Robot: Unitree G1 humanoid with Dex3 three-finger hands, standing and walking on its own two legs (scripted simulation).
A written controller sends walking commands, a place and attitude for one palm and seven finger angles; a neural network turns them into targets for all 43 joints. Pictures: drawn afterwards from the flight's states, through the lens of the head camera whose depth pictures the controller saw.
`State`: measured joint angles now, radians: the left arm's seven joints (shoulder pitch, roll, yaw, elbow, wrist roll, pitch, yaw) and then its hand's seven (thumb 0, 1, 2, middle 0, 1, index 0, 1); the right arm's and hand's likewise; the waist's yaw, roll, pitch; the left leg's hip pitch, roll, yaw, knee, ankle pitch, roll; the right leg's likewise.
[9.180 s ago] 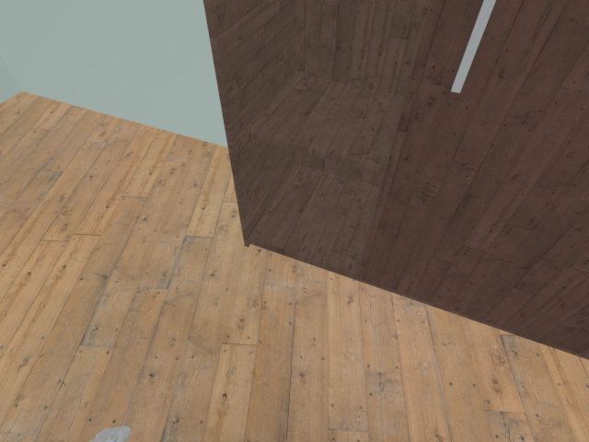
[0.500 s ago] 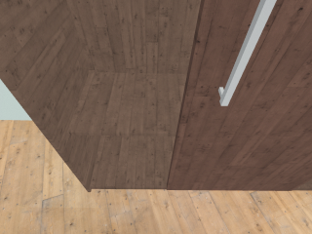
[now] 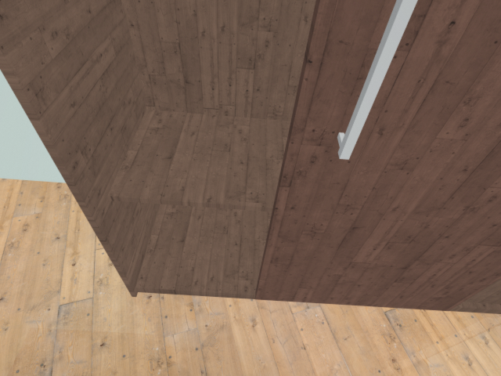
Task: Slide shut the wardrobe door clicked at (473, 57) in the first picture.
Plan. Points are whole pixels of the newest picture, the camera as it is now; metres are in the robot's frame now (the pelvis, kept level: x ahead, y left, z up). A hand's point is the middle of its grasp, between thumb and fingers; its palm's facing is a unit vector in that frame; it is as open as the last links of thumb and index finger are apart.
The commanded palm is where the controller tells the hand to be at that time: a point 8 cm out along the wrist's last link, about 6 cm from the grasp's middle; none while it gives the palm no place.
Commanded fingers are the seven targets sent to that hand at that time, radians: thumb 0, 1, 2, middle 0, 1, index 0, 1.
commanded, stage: come to a stop and stand still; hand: right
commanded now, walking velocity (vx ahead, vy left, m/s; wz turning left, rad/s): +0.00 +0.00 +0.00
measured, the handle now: (373, 69) +0.49 -0.13 +0.27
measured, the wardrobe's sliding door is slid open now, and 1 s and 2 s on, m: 0.48 0.48 0.48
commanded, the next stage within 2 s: none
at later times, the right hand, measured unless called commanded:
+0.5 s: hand out of the picture -0.06 -0.12 -0.17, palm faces +0.05 +0.99 -0.14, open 7.4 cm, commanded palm none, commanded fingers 0.00 -0.90 -0.90 0.20 0.30 0.20 0.30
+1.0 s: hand out of the picture +0.03 -0.17 -0.18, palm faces +0.01 +0.98 -0.19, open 7.3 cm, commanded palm none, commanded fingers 0.00 -0.90 -0.90 0.20 0.30 0.20 0.30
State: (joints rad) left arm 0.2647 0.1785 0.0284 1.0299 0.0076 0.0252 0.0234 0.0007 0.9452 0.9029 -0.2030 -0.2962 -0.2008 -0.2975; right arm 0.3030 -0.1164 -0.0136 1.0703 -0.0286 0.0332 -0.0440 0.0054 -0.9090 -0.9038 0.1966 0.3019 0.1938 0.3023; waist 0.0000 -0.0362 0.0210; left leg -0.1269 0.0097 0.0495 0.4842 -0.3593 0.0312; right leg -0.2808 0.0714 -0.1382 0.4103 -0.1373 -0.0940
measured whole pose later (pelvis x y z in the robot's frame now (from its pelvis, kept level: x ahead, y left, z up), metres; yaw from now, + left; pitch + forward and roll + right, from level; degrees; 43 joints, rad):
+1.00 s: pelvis +0.01 -0.01 +0.00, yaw +0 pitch -1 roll +1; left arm 0.23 0.16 0.01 1.04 0.01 -0.01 0.03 0.01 0.93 0.90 -0.20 -0.30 -0.20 -0.30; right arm 0.29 -0.15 0.01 1.03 -0.02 -0.01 -0.06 0.01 -0.92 -0.90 0.20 0.30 0.19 0.30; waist 0.00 0.01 0.04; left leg -0.10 -0.02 0.05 0.49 -0.38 0.02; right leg -0.30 0.04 -0.13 0.53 -0.22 -0.11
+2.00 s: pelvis -0.03 -0.09 +0.00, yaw +2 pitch -2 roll +2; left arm 0.22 0.17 0.04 1.12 -0.01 0.04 0.02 0.00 0.92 0.90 -0.20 -0.30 -0.20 -0.30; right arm 0.43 -0.11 -0.01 1.15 -0.02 0.01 -0.06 0.00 -0.91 -0.90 0.20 0.30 0.20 0.30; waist -0.02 -0.02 0.07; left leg -0.12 0.07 0.00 0.44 -0.30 -0.01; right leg -0.25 0.13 -0.18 0.34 -0.11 -0.01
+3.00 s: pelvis -0.06 -0.13 +0.01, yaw +5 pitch +1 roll +0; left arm 0.34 0.14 0.04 1.12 0.01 0.03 0.02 0.00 0.91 0.90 -0.20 -0.30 -0.20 -0.30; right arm 0.26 -0.15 -0.02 1.07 -0.02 0.02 -0.03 0.00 -0.92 -0.90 0.20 0.30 0.19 0.30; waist 0.04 -0.01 0.03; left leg -0.17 0.00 0.00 0.43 -0.27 0.01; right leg -0.29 0.04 0.01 0.42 -0.17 -0.02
